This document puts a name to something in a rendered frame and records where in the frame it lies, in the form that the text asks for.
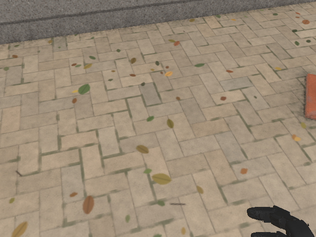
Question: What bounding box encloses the right robot hand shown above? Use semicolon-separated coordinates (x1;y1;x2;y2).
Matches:
247;205;315;237

